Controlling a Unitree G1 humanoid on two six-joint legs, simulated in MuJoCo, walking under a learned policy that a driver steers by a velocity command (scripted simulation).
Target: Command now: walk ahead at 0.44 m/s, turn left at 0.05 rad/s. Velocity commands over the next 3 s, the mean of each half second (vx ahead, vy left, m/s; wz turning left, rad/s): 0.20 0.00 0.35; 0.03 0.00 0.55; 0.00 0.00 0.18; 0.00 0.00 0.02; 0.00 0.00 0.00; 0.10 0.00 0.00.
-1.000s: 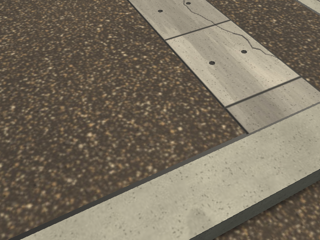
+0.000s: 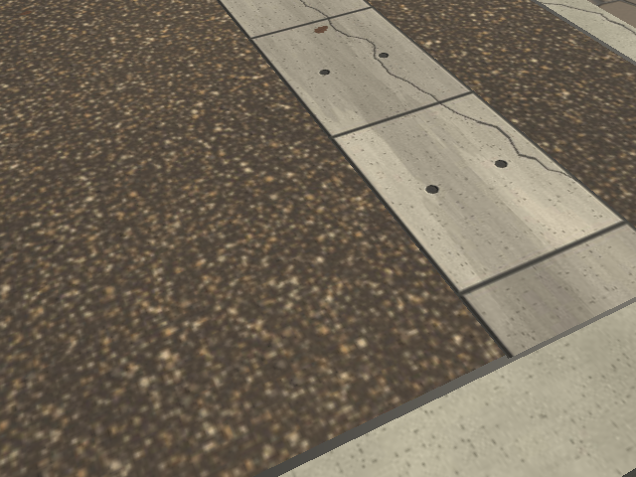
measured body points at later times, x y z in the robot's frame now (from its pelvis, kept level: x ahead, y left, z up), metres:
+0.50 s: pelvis +0.22 +0.08 +0.10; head +0.25 +0.10 +0.55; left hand +0.33 +0.36 +0.00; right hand +0.40 -0.13 -0.02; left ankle +0.28 +0.12 -0.58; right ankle +0.22 -0.08 -0.42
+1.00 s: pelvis +0.37 +0.09 +0.16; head +0.38 +0.12 +0.61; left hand +0.41 +0.41 +0.08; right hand +0.64 -0.06 +0.08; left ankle +0.28 +0.12 -0.58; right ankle +0.52 +0.01 -0.53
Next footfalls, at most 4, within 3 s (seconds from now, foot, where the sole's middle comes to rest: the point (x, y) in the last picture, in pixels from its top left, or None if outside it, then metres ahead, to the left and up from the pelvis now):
0.30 left None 0.32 0.13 -0.62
1.12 right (317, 432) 0.56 0.05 -0.62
1.50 left None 0.37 0.22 -0.62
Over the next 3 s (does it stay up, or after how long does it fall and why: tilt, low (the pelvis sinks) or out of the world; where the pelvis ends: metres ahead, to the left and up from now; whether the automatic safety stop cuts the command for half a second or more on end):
stays up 0.48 0.13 0.16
